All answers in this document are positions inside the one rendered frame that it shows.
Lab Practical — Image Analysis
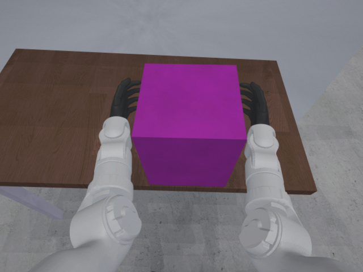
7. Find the robot right upper arm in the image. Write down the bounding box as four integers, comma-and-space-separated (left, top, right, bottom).
239, 207, 360, 272

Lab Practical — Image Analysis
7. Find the robot left upper arm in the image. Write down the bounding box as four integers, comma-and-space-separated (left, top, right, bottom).
27, 194, 142, 272

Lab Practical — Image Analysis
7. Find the robot right forearm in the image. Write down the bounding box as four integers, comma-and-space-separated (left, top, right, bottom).
244, 124, 303, 226

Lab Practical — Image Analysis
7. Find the robot left hand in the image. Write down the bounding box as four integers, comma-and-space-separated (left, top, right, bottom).
109, 78, 141, 119

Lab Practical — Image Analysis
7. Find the carton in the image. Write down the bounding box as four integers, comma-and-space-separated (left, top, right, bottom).
132, 63, 247, 187

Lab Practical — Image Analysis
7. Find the robot right hand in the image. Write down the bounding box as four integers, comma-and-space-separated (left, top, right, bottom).
239, 82, 269, 126

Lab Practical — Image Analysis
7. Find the table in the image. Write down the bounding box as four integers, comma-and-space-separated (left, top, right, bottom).
0, 49, 317, 219

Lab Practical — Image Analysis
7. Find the robot left forearm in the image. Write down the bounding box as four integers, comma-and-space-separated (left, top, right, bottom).
77, 116, 133, 212

